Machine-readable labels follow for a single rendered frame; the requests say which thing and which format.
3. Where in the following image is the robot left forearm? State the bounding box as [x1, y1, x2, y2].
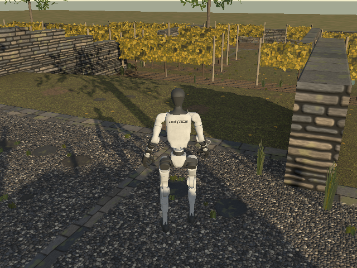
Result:
[144, 136, 156, 157]

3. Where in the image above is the robot shin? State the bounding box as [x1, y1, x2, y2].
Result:
[188, 178, 196, 216]
[160, 187, 168, 225]

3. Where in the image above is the robot left upper arm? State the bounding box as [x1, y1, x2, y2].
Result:
[151, 113, 167, 144]

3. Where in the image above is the robot left hand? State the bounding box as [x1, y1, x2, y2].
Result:
[142, 154, 155, 168]

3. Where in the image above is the robot left shin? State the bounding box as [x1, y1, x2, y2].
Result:
[160, 187, 168, 225]

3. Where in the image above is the robot right shin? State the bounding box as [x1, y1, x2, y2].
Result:
[188, 178, 196, 216]

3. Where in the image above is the robot right upper arm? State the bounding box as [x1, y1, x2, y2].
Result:
[190, 112, 205, 142]

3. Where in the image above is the robot right forearm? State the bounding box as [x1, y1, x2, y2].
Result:
[199, 134, 208, 151]

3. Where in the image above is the robot right hand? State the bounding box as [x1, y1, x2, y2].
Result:
[197, 149, 209, 159]

